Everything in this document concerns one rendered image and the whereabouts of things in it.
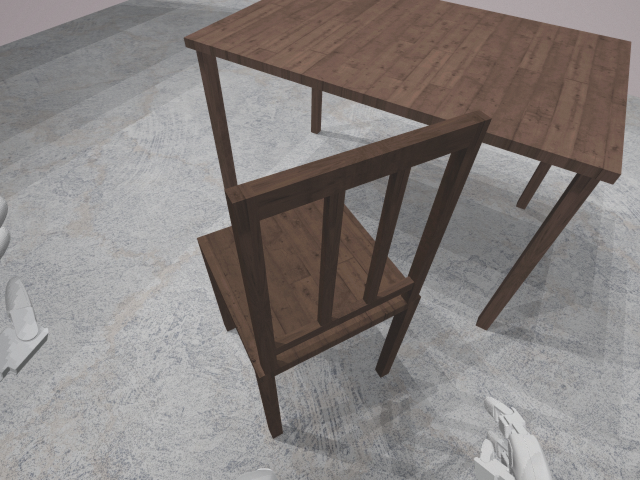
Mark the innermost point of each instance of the robot right hand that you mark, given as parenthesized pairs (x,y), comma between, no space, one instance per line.
(522,457)

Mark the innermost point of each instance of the table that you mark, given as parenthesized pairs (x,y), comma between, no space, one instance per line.
(555,94)

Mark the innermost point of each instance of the robot left hand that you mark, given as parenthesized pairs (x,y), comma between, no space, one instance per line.
(19,345)

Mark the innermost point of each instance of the chair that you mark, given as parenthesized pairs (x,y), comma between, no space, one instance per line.
(297,274)

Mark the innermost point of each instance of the left robot shin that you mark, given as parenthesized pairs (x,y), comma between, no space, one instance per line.
(264,469)

